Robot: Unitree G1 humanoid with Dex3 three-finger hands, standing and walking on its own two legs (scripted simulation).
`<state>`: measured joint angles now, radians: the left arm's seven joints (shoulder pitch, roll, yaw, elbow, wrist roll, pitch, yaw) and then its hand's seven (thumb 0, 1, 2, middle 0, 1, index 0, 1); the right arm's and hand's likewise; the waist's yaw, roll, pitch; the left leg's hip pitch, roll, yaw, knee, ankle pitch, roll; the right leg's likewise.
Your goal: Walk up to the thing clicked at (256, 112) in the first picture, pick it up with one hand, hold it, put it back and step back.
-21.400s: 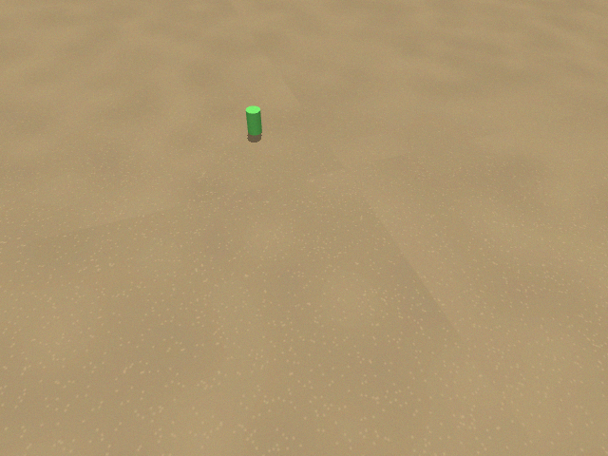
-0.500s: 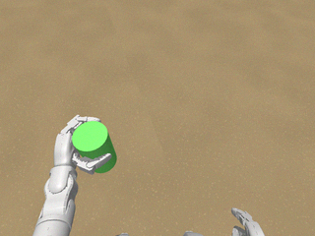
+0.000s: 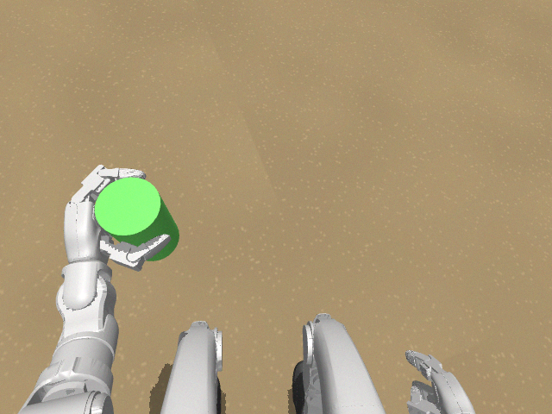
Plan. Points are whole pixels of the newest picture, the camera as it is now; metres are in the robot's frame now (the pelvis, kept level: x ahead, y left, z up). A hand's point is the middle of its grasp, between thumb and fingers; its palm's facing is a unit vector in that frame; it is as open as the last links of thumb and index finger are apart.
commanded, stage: crouch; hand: left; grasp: from the side
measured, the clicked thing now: (143, 223) +0.39 +0.19 -0.05
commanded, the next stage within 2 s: lower in 1.32 s
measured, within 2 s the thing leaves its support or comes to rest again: neither
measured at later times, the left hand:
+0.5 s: hand (158, 255) +0.40 +0.21 -0.24, palm faces +0.15 -0.99 -0.02, open 11.0 cm
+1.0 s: hand (166, 259) +0.42 +0.21 -0.34, palm faces +0.13 -0.99 -0.01, open 11.0 cm
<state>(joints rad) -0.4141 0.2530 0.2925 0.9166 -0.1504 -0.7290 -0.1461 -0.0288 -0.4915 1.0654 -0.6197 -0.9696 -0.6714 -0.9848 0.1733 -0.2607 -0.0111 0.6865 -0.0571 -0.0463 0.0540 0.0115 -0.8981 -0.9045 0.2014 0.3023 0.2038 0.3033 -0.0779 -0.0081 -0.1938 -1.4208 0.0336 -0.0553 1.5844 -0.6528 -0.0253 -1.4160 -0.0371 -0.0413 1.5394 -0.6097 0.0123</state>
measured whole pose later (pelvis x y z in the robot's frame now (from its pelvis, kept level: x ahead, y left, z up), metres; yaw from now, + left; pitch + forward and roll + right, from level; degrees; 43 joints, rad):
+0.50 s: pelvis -0.05 +0.00 -0.19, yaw -2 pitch +32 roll -4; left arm -0.67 0.40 0.45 1.14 -0.08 -0.80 -0.16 -0.03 -0.49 1.07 -0.61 -0.98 -0.67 -0.99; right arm 0.09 -0.26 0.04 0.73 -0.12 -0.03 0.10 0.01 -0.92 -0.91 0.20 0.30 0.20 0.30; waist -0.14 -0.03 -0.12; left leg -2.08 0.01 -0.10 2.21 -0.70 -0.03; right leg -2.06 -0.04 -0.04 2.15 -0.65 0.01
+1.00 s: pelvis -0.06 +0.01 -0.26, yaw -6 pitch +27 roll -9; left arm -0.72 0.53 0.50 1.20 -0.04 -0.80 -0.13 -0.03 -0.49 1.07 -0.62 -0.97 -0.67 -0.98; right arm 0.08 -0.31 0.15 0.72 -0.18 0.01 0.12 0.01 -0.92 -0.91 0.20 0.30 0.21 0.30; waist -0.21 -0.07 0.02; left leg -2.25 -0.01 -0.17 2.46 -0.70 -0.02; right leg -2.19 -0.03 -0.08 2.33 -0.61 0.04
